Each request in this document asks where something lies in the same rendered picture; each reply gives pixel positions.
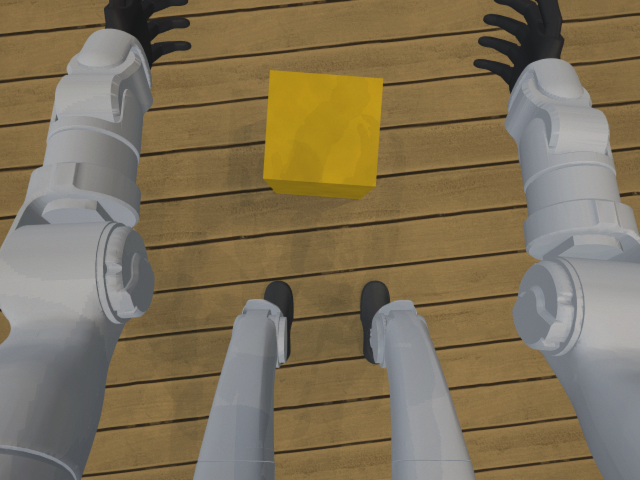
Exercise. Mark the carton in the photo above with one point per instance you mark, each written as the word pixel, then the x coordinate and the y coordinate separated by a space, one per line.
pixel 322 134

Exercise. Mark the right robot forearm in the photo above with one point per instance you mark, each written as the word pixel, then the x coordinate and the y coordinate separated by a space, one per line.
pixel 569 176

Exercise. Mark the right robot upper arm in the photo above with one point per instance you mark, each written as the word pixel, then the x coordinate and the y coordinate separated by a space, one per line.
pixel 583 315

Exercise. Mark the right robot foot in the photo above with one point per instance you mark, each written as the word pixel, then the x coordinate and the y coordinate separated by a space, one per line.
pixel 374 295

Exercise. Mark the left robot hand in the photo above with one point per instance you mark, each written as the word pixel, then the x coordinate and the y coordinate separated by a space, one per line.
pixel 131 16

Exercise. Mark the right robot hand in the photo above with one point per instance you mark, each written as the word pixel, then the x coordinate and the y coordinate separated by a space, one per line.
pixel 541 39

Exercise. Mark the left robot upper arm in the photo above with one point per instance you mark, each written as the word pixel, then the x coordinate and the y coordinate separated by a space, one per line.
pixel 67 290

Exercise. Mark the right robot shin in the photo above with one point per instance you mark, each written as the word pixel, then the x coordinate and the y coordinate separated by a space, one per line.
pixel 396 305

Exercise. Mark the left robot forearm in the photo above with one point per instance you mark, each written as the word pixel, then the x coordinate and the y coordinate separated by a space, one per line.
pixel 94 139

